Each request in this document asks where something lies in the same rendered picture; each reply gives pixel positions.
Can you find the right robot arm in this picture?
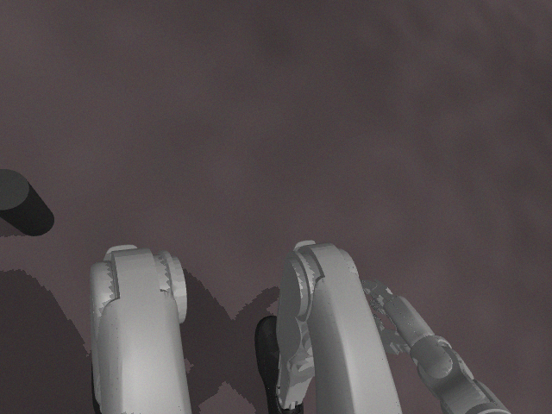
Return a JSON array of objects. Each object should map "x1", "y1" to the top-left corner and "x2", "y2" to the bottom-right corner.
[{"x1": 410, "y1": 336, "x2": 511, "y2": 414}]

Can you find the right robot hand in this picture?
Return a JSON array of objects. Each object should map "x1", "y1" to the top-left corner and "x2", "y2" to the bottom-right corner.
[{"x1": 360, "y1": 279, "x2": 435, "y2": 355}]

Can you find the can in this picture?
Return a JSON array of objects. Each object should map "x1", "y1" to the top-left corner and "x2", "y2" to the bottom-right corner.
[{"x1": 0, "y1": 169, "x2": 54, "y2": 236}]

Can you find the right robot foot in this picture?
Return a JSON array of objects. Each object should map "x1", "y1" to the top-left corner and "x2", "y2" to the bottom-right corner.
[{"x1": 254, "y1": 316, "x2": 304, "y2": 414}]

